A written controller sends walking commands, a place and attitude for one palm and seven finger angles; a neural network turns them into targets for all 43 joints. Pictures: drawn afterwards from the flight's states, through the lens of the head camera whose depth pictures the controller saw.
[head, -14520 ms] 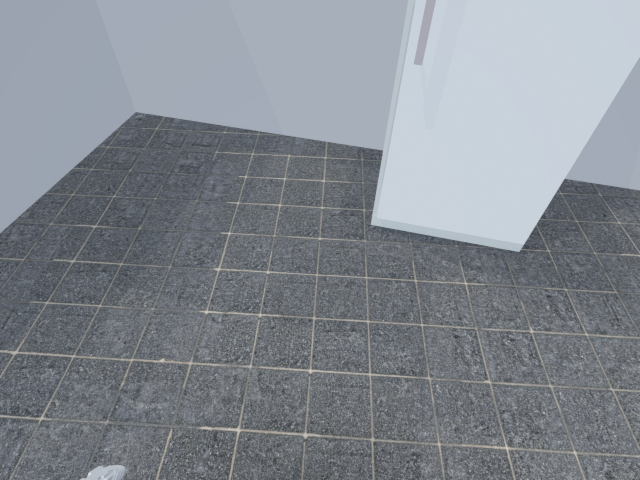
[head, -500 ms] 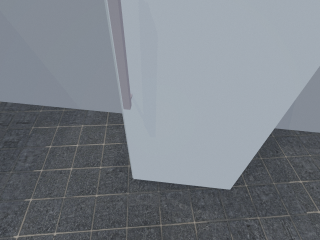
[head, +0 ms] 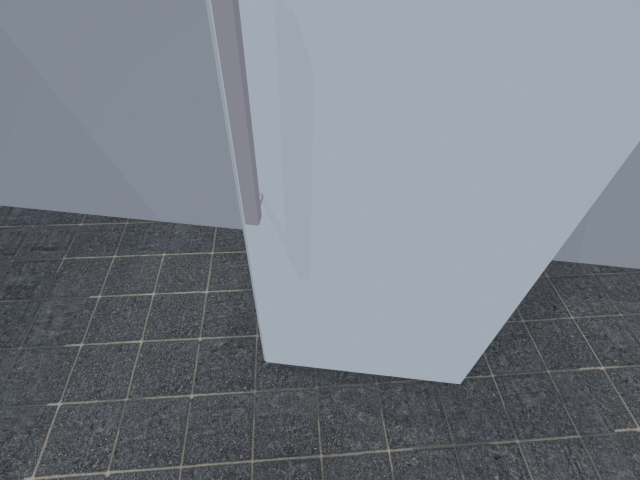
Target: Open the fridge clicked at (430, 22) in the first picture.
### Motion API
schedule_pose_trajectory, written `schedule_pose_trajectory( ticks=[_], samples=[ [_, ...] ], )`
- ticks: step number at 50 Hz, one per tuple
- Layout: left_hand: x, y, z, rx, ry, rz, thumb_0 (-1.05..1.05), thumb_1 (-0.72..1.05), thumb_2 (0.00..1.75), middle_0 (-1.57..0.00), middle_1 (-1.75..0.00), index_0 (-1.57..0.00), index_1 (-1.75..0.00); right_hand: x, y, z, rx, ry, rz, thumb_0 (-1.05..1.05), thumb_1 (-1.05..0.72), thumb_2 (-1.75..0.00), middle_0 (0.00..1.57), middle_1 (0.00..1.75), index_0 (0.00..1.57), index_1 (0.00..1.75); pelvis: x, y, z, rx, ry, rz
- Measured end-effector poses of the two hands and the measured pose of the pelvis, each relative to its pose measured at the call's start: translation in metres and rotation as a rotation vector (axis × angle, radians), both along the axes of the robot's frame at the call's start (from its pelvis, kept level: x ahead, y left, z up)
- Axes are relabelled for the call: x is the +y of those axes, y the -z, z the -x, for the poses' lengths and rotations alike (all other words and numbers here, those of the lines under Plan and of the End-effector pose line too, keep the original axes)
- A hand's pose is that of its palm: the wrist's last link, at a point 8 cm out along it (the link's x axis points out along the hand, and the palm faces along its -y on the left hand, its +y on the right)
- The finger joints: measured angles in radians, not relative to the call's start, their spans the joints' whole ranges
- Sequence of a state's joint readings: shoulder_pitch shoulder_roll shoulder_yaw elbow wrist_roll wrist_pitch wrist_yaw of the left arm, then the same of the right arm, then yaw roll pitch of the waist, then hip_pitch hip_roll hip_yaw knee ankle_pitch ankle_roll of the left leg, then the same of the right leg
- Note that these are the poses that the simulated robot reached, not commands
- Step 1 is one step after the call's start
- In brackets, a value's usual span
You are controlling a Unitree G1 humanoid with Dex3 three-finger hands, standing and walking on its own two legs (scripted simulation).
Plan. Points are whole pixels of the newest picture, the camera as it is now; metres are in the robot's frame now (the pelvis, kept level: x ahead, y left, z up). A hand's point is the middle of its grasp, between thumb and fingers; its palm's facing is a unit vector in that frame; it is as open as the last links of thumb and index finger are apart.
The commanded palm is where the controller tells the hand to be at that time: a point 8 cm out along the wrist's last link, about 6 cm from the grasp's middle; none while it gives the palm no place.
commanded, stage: look again from close up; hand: left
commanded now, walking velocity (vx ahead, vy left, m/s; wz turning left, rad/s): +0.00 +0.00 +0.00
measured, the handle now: (241, 81) +0.54 +0.15 +0.24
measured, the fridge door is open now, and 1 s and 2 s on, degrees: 0 0 0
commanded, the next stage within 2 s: none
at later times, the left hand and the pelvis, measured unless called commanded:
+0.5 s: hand out of the picture -0.01 +0.17 -0.18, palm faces +0.02 -0.98 -0.17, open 7.4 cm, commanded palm none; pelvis +0.00 +0.00 +0.00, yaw +0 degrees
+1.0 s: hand out of the picture -0.01 +0.17 -0.18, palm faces +0.02 -0.98 -0.18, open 7.4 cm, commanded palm none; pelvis +0.00 +0.00 +0.00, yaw +0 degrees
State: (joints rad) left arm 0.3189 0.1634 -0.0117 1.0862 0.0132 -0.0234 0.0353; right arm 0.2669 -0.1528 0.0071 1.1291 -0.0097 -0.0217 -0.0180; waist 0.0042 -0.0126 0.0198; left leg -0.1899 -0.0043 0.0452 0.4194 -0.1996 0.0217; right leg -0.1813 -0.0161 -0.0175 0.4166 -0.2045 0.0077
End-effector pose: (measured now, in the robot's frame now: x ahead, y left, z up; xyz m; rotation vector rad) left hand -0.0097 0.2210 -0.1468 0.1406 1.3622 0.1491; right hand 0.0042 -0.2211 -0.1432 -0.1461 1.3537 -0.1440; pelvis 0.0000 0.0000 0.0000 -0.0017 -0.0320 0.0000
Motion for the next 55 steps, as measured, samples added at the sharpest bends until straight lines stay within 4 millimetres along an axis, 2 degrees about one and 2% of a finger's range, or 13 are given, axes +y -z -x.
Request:
schedule_pose_trajectory(
  ticks=[38,55],
  samples=[
    [-0.001,0.002,0.009,0.031,-0.005,0.011,0.0,0.9,0.9,-0.2,-0.3,-0.2,-0.3,0.007,0.0,0.013,0.035,0.015,-0.006,0.0,-0.91,-0.89,0.2,0.3,0.2,0.3,0.003,0.0,-0.001,0.004,0.002,-0.001],
    [-0.002,0.002,-0.001,0.023,-0.001,0.011,0.0,0.9,0.9,-0.2,-0.3,-0.2,-0.3,0.004,0.0,0.003,0.024,0.014,-0.001,0.0,-0.91,-0.89,0.2,0.3,0.2,0.3,0.001,0.0,-0.006,0.006,0.004,0.0]
  ],
)
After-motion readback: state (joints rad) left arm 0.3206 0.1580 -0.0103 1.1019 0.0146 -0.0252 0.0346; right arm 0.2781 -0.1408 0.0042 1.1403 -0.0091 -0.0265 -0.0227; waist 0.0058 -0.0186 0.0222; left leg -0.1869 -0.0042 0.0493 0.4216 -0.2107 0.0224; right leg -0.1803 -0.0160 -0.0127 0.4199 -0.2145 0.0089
